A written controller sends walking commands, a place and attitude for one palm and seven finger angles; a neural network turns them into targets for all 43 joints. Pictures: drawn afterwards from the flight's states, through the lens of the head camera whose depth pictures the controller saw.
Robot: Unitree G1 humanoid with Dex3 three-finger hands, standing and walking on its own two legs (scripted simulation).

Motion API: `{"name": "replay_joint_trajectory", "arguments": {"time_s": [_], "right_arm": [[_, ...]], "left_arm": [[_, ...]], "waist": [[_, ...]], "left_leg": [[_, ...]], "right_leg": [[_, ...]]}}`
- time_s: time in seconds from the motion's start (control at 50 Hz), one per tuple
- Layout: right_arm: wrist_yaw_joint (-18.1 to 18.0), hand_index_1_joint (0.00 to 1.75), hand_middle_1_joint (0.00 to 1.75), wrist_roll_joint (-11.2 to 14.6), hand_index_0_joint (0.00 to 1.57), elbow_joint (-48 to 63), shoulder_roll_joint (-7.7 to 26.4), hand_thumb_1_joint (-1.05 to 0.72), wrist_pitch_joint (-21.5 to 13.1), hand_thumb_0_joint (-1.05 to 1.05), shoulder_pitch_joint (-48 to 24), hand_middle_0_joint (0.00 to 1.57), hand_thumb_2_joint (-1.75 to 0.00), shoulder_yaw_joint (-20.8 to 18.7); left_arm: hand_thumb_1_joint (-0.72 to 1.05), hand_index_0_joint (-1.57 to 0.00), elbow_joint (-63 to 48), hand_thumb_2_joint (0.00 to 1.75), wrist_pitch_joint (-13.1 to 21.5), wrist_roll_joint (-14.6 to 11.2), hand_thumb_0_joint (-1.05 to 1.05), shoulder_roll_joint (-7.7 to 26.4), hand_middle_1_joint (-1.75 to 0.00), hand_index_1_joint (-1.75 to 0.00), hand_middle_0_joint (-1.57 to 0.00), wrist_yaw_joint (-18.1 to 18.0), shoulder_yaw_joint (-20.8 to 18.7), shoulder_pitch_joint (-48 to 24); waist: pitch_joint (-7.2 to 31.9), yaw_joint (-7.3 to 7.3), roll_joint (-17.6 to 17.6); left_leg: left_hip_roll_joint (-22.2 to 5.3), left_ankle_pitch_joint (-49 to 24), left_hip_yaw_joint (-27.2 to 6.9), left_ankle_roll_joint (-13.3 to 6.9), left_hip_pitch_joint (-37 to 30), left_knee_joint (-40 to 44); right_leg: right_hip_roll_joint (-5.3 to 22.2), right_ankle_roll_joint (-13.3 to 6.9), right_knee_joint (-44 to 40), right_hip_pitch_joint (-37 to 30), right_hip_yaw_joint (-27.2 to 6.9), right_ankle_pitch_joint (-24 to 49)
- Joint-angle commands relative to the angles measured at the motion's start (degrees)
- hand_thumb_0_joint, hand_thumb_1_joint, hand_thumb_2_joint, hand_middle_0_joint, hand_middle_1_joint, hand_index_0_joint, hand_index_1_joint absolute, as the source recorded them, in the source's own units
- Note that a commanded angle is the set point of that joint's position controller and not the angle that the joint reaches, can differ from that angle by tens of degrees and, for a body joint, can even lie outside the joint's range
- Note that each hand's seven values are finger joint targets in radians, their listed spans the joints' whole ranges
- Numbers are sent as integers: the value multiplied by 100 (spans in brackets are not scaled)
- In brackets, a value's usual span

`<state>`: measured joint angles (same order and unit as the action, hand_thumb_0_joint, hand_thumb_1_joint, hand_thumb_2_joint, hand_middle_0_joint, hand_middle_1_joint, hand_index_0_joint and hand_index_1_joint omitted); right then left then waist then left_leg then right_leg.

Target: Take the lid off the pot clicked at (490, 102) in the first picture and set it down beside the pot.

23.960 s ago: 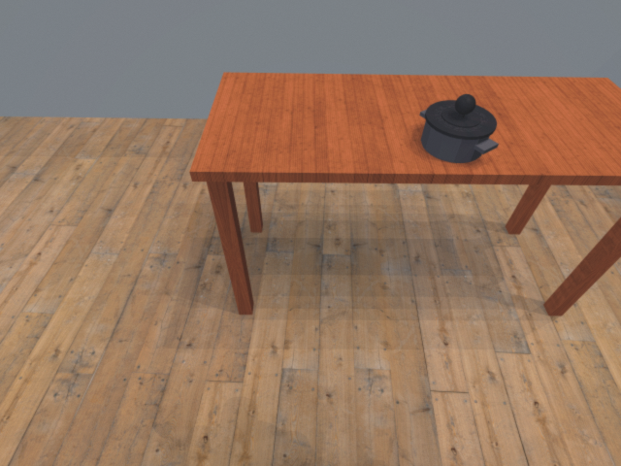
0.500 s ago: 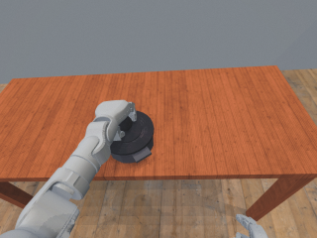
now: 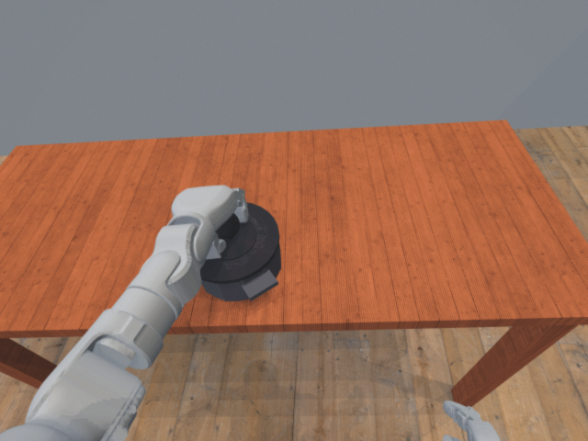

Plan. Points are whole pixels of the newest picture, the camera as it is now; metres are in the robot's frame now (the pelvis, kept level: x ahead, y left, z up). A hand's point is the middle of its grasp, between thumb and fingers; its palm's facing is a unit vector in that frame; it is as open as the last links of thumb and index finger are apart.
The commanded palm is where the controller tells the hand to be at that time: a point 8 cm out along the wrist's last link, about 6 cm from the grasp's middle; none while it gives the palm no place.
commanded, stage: lift the lid straight up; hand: left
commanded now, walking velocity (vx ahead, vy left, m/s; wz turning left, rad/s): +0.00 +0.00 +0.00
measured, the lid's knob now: (225, 224) +0.43 +0.13 +0.04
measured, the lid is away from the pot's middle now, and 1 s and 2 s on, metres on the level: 0.00 0.02 0.03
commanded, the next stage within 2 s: none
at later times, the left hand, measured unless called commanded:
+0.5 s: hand (216, 220) +0.41 +0.13 +0.08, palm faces -0.25 -0.07 -0.97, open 7.7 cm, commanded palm +0.39 +0.13 +0.16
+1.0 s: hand (212, 199) +0.41 +0.13 +0.12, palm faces -0.23 -0.06 -0.97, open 7.6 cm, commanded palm +0.39 +0.13 +0.20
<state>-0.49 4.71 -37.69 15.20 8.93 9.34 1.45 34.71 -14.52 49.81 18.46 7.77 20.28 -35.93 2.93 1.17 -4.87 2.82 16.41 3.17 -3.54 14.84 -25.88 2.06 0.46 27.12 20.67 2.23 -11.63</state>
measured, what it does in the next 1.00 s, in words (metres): stands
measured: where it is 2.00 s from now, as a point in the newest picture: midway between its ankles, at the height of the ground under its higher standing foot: outside the picture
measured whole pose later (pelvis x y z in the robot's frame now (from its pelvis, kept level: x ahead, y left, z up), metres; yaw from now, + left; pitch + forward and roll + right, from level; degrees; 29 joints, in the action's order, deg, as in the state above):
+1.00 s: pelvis +0.00 -0.01 +0.00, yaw +1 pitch +3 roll +0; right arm -0.6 5.0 -37.7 15.3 7.6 7.0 3.0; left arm 29.4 -19.1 48.7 20.7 14.6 21.1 -42.5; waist 2.2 0.8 -5.7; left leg 3.0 15.4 2.3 -3.2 11.6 -23.8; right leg 2.2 0.1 26.0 17.6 2.9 -11.4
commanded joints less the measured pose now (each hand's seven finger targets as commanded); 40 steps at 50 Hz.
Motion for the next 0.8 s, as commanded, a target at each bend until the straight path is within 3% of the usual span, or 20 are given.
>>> {"name": "replay_joint_trajectory", "arguments": {"time_s": [0.0,0.02,0.06,0.1,0.12,0.2,0.22,0.26,0.34,0.38,0.42,0.46,0.48,0.52,0.54,0.56,0.58,0.66,0.74,0.78], "right_arm": [[-40,30,30,-19,20,712,593,-90,-227,0,-488,20,-90,-176],[-53,30,30,-33,20,697,642,-90,-214,0,-464,20,-90,-193],[-59,30,30,-34,20,741,571,-90,-256,0,-505,20,-90,-182],[-50,30,30,-29,20,716,582,-90,-257,0,-475,20,-90,-194],[-64,30,30,-54,20,732,615,-90,-256,0,-479,20,-90,-190],[-45,30,30,-34,20,694,546,-90,-300,0,-482,20,-90,-188],[-35,30,30,-48,20,713,582,-90,-302,0,-485,20,-90,-203],[-23,30,30,-46,20,718,540,-90,-344,0,-508,20,-90,-193],[43,30,30,-31,20,736,560,-90,-300,0,-613,20,-90,-165],[97,30,30,-7,20,747,547,-90,-287,0,-711,20,-90,-145],[114,30,30,-6,20,775,600,-90,-260,0,-768,20,-90,-143],[93,30,30,5,20,799,582,-90,-261,0,-832,20,-90,-121],[79,30,30,7,20,812,554,-90,-265,0,-859,20,-90,-110],[55,30,30,-22,20,879,564,-90,-309,0,-897,20,-90,-133],[41,30,30,-27,20,897,515,-90,-347,0,-879,20,-90,-125],[25,30,30,-24,20,855,528,-90,-351,0,-869,20,-90,-113],[23,30,30,-18,20,841,502,-90,-363,0,-876,20,-90,-86],[0,30,30,14,20,763,551,-90,-309,0,-892,20,-90,-50],[-1,30,30,2,20,864,517,-90,-345,0,-935,20,-90,-66],[2,30,30,-7,20,858,520,-90,-379,0,-911,20,-90,-85]], "left_arm": [[62,-79,-943,105,32,164,0,936,-110,-96,-112,-261,-563,-2785],[63,-79,-1067,105,64,163,0,1244,-110,-97,-114,-282,-823,-2876],[64,-79,-1116,105,58,163,0,908,-111,-97,-116,-272,-543,-2888],[65,-79,-1273,105,75,157,0,1093,-111,-97,-118,-274,-670,-2975],[65,-78,-1275,104,89,118,0,1307,-112,-97,-119,-289,-870,-2915],[66,-78,-1489,104,52,160,0,916,-112,-97,-120,-264,-486,-3214],[66,-78,-1517,104,50,121,0,1214,-112,-97,-120,-286,-789,-3117],[66,-78,-1658,104,20,114,0,1125,-112,-97,-121,-298,-700,-3155],[66,-78,-1636,104,-119,118,0,1109,-112,-97,-121,-267,-720,-2843],[66,-78,-1390,104,-243,113,0,864,-112,-97,-121,-219,-531,-2609],[66,-78,-1400,104,-309,100,0,1055,-112,-97,-121,-160,-686,-2601],[66,-78,-1571,104,-371,139,0,1213,-112,-97,-121,-110,-716,-2891],[66,-78,-1627,104,-390,138,0,1092,-112,-97,-121,-71,-582,-2990],[66,-78,-2119,104,-360,130,0,1387,-112,-97,-121,-33,-764,-3319],[66,-78,-2198,104,-349,150,0,1288,-112,-97,-121,-2,-648,-3362],[66,-78,-2202,104,-339,159,0,1484,-112,-97,-121,6,-807,-3408],[66,-78,-1883,104,-375,145,0,1193,-112,-97,-121,50,-585,-3222],[66,-78,-1459,104,-462,101,0,1129,-112,-97,-121,140,-547,-3302],[66,-78,-1867,104,-439,99,0,1072,-112,-97,-121,260,-409,-3712],[66,-78,-2057,104,-401,119,0,1234,-112,-97,-121,306,-513,-3869]], "waist": [[1870,73,640],[1944,49,741],[2019,62,606],[2142,42,475],[2167,15,628],[2214,85,387],[2236,33,523],[2385,13,437],[2260,-47,586],[1978,-48,695],[1930,-67,796],[2017,-68,697],[2035,-40,683],[2342,-43,613],[2464,-35,513],[2454,-48,526],[2218,-19,543],[1727,14,706],[2130,35,502],[2362,26,420]], "left_leg": [[-249,-1827,-383,56,-338,248],[-266,-1822,-421,57,-308,263],[-248,-1989,-419,53,-431,238],[-256,-2025,-414,56,-509,233],[-257,-2018,-454,49,-468,241],[-282,-2377,-477,80,-703,212],[-293,-2391,-494,73,-663,209],[-278,-2546,-502,75,-771,202],[-292,-2550,-474,104,-641,273],[-285,-2403,-472,116,-493,288],[-286,-2326,-483,109,-399,310],[-255,-2142,-442,90,-415,338],[-239,-2141,-446,81,-470,335],[-243,-2269,-495,59,-604,295],[-227,-2356,-476,45,-700,293],[-237,-2396,-496,63,-719,303],[-228,-2295,-490,75,-636,311],[-226,-1817,-447,101,-414,425],[-193,-2012,-480,77,-637,376],[-196,-2130,-510,78,-776,332]], "right_leg": [[-90,-299,-27,-1152,-91,1574],[-90,-313,-31,-1229,-113,1545],[-85,-308,8,-1227,-80,1681],[-77,-306,-3,-1267,-114,1716],[-80,-310,-23,-1348,-121,1697],[-86,-310,15,-1194,-72,1881],[-90,-316,-4,-1292,-91,1880],[-83,-310,31,-1379,-87,1994],[-87,-299,19,-1470,-63,2020],[-83,-299,7,-1397,-28,1939],[-88,-314,0,-1455,-40,1903],[-77,-300,-3,-1544,-72,1855],[-75,-297,-8,-1525,-65,1844],[-67,-309,-3,-1696,-108,1951],[-68,-294,5,-1745,-123,2018],[-76,-303,7,-1747,-107,2041],[-77,-301,-13,-1622,-80,1944],[-83,-298,-109,-1391,-37,1558],[-77,-306,-53,-1532,-66,1684],[-69,-310,-31,-1602,-76,1794]]}}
